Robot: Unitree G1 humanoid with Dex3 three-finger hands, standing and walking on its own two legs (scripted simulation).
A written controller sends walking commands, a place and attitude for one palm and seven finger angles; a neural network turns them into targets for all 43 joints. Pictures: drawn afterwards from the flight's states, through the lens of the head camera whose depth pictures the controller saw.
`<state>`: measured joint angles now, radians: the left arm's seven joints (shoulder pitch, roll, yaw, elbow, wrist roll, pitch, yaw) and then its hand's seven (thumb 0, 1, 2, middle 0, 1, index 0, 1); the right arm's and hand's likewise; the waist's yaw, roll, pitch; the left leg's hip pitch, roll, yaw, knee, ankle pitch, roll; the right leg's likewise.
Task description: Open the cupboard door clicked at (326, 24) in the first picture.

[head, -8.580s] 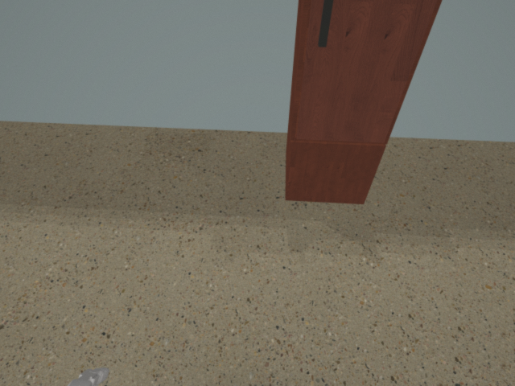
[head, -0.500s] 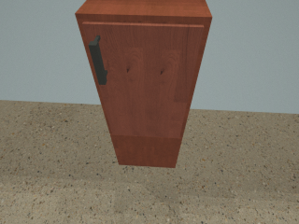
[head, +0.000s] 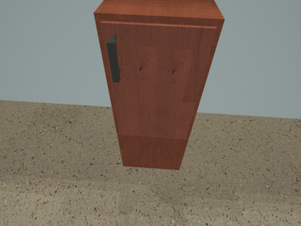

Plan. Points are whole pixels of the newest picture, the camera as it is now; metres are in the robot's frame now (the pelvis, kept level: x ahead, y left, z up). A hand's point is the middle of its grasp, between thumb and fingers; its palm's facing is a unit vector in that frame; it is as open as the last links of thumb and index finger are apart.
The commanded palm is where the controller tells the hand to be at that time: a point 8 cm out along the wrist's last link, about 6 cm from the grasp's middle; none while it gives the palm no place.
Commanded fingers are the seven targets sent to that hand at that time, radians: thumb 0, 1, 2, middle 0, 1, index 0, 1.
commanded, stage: look again from close up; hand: left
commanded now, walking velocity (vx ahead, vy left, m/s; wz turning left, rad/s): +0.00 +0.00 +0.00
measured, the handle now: (115, 59) +0.60 +0.17 +0.14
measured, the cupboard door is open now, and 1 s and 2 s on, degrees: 0 0 0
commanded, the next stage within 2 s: shuffle to correct the standing spot in 0.16 s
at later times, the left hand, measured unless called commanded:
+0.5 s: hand out of the picture -0.01 +0.16 -0.18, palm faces +0.02 -0.99 -0.15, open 7.4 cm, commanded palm none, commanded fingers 0.00 0.90 0.90 -0.20 -0.30 -0.20 -0.30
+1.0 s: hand out of the picture +0.07 +0.17 -0.17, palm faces +0.05 -0.97 -0.23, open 7.4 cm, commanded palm none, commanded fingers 0.00 0.90 0.90 -0.20 -0.30 -0.20 -0.30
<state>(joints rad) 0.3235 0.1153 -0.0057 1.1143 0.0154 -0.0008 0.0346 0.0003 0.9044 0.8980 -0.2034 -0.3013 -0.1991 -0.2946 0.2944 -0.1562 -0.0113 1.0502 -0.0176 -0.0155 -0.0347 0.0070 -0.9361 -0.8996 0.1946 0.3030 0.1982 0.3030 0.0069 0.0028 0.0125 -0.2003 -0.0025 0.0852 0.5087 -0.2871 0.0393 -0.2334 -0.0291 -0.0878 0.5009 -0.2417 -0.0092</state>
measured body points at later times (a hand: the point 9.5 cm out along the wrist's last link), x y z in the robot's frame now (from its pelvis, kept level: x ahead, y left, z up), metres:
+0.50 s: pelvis +0.02 +0.00 +0.00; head +0.02 +0.00 +0.45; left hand -0.01 +0.21 -0.16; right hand -0.02 -0.21 -0.16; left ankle +0.00 +0.09 -0.74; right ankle +0.02 -0.11 -0.74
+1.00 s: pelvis +0.06 -0.01 +0.00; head +0.09 -0.01 +0.45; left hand +0.07 +0.22 -0.15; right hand +0.11 -0.24 -0.15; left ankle +0.01 +0.09 -0.72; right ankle +0.02 -0.11 -0.72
